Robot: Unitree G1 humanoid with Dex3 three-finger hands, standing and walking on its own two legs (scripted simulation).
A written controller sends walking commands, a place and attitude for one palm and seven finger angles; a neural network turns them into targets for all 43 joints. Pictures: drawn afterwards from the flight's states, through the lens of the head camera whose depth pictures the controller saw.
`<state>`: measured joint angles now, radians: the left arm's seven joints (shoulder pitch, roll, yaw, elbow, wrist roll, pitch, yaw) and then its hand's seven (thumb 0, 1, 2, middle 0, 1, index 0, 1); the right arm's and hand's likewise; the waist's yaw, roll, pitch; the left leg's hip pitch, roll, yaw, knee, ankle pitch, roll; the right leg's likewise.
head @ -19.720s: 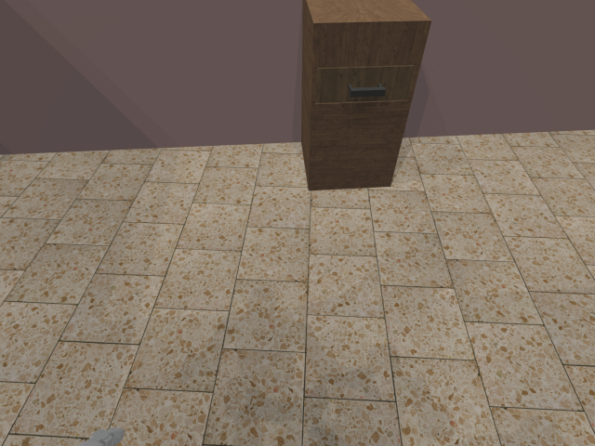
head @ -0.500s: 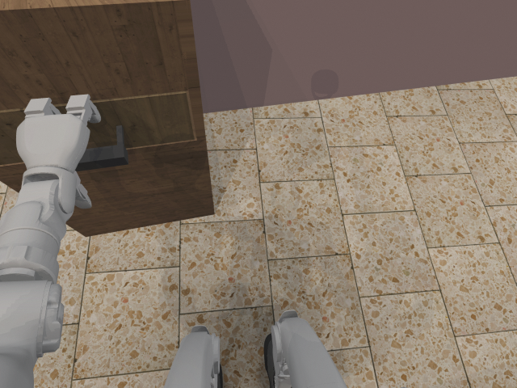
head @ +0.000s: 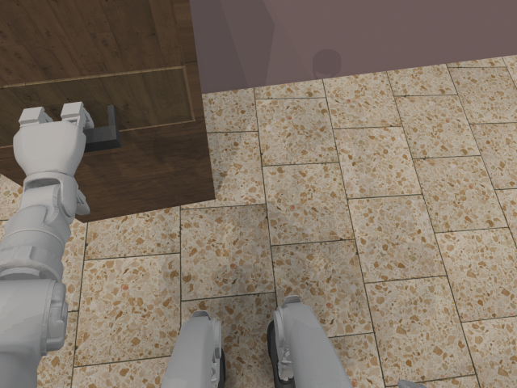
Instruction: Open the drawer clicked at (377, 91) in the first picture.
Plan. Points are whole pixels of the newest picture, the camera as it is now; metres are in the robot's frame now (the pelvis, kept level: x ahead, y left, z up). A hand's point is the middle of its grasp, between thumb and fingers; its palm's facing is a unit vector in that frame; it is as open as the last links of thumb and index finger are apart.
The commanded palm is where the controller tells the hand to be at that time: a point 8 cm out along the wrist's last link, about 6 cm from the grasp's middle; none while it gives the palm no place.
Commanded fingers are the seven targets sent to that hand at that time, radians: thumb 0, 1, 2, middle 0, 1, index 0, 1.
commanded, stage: lower the fingers behind the handle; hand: left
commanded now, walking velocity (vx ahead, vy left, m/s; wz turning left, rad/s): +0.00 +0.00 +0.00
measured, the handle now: (74, 129) +0.53 +0.29 -0.06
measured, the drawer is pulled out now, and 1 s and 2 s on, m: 0.00 0.00 0.01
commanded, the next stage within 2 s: close the thumb around the handle in 0.84 s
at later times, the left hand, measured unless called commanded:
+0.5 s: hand (73, 161) +0.48 +0.29 -0.08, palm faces -0.06 +0.01 -1.00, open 13.8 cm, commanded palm +0.47 +0.27 -0.03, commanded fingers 0.00 -0.50 0.30 -0.30 -1.20 -0.30 -1.20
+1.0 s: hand (73, 163) +0.48 +0.29 -0.08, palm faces -0.05 -0.01 -1.00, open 13.8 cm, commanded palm +0.47 +0.27 -0.03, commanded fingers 0.00 -0.28 0.40 -0.32 -1.22 -0.32 -1.22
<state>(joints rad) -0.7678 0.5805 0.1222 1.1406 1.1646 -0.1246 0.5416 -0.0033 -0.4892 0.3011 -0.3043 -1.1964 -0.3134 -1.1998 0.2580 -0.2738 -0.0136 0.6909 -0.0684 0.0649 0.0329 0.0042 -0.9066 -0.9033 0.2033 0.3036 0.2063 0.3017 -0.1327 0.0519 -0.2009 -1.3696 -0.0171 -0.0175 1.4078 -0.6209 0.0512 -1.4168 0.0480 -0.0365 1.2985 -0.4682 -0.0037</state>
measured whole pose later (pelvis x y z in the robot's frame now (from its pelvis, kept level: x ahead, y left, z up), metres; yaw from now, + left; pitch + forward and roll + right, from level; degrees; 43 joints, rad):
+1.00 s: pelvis -0.02 +0.00 -0.03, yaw +0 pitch +36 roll -4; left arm -0.83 0.64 0.13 1.11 1.15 -0.13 0.48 0.00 -0.48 0.30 -0.31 -1.20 -0.32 -1.20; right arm 0.25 -0.27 0.01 0.69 -0.06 0.04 0.02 0.00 -0.91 -0.90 0.20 0.30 0.21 0.30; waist -0.14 0.05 -0.20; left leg -1.52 -0.02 -0.02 1.53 -0.64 0.05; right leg -1.56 0.05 -0.05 1.42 -0.48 -0.01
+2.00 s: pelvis +0.00 +0.00 -0.02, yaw -1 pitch +35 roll -4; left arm -0.72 0.60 0.14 1.01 1.11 -0.11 0.50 0.01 0.67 0.74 -0.32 -1.35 -0.36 -1.35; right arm 0.25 -0.27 -0.01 0.70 -0.06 0.06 0.03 0.00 -0.91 -0.90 0.20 0.30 0.21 0.30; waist -0.12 0.05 -0.19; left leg -1.45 -0.01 -0.01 1.48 -0.65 0.05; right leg -1.50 0.06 -0.03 1.37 -0.49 -0.01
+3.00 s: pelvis +0.01 +0.00 +0.00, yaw +0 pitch +33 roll -3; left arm -0.49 0.48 0.12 0.87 1.12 -0.12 0.59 0.01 0.67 0.76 -0.29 -1.35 -0.35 -1.35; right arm 0.20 -0.26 -0.04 0.68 -0.06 0.08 0.05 0.01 -0.91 -0.90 0.20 0.30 0.21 0.30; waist -0.06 0.04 -0.21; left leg -1.34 -0.01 0.01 1.42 -0.66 0.06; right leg -1.41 0.05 -0.01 1.34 -0.51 0.00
